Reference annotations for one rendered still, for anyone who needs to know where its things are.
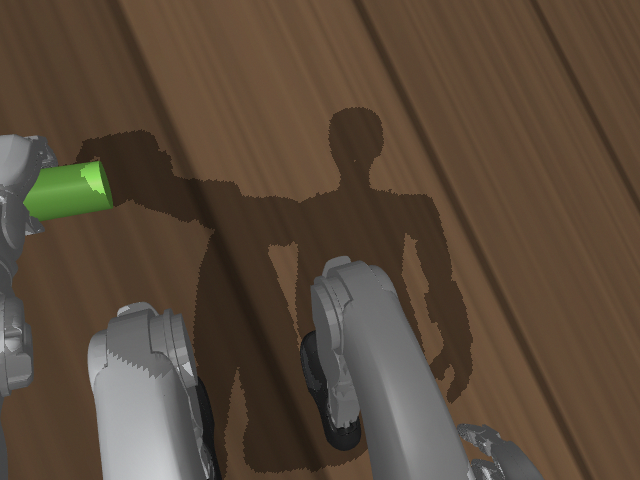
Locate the bottle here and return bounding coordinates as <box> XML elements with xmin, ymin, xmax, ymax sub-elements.
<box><xmin>23</xmin><ymin>161</ymin><xmax>113</xmax><ymax>222</ymax></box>

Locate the left robot hand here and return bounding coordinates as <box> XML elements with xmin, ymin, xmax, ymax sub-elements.
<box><xmin>0</xmin><ymin>134</ymin><xmax>58</xmax><ymax>236</ymax></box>

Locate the right robot foot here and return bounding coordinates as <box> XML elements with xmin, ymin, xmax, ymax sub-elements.
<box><xmin>300</xmin><ymin>330</ymin><xmax>361</xmax><ymax>451</ymax></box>

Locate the left robot foot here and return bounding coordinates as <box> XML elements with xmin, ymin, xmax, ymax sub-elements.
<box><xmin>195</xmin><ymin>376</ymin><xmax>222</xmax><ymax>480</ymax></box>

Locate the left robot arm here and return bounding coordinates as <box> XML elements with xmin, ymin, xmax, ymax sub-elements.
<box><xmin>0</xmin><ymin>190</ymin><xmax>34</xmax><ymax>480</ymax></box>

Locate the right robot hand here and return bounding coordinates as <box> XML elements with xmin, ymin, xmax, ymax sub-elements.
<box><xmin>457</xmin><ymin>424</ymin><xmax>544</xmax><ymax>480</ymax></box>

